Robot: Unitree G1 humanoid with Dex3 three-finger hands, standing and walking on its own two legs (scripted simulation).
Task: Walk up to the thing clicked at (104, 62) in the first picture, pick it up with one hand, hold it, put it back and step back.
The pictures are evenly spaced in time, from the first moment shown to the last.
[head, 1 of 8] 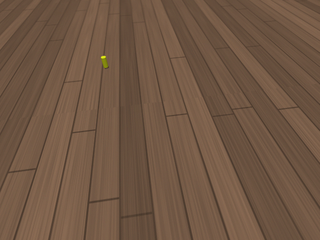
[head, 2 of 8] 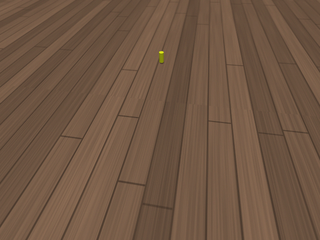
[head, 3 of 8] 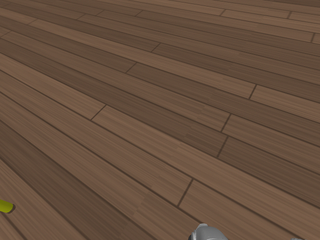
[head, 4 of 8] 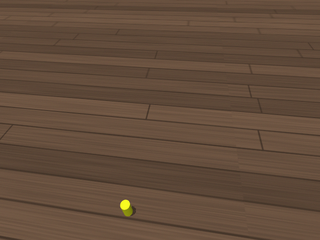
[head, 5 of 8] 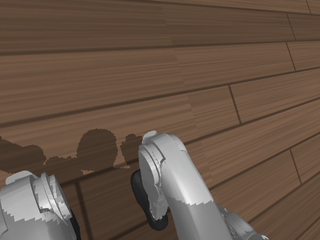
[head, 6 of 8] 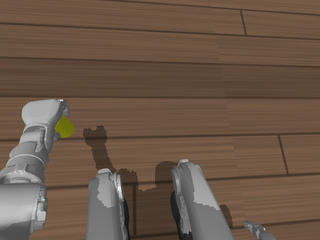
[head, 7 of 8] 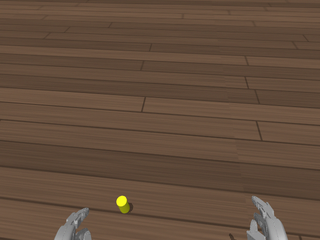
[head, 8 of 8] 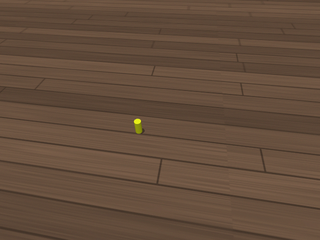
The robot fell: no
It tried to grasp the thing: yes
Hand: left
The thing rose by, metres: 0.64
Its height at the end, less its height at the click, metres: +0.00
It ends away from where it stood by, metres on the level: 0.01
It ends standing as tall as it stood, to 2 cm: yes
